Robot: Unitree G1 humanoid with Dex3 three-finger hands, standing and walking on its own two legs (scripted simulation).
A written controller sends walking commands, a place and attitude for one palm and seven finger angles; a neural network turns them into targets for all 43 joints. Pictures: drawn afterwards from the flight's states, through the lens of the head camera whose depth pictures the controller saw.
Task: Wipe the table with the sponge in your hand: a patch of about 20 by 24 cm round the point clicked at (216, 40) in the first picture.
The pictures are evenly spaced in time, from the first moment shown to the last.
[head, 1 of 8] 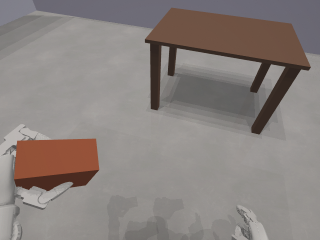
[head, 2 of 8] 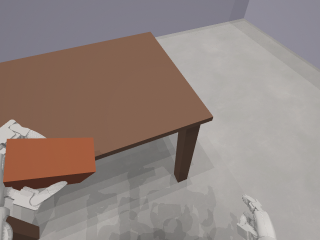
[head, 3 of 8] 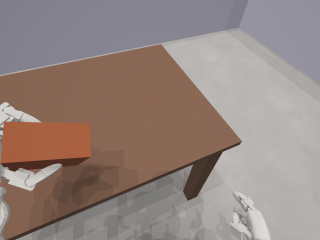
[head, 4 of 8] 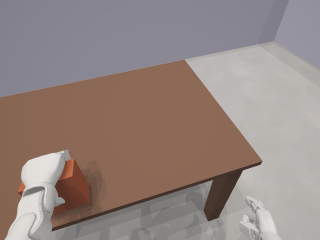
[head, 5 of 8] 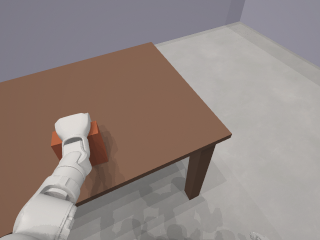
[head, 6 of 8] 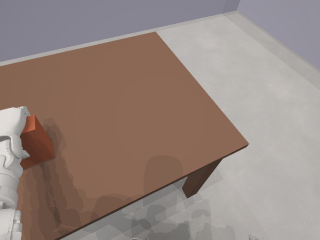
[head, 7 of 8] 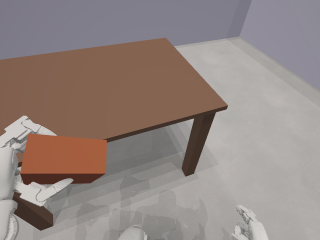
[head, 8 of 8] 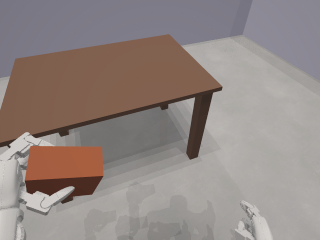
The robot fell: no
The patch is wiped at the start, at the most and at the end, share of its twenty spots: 0.00 0.95 0.95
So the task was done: yes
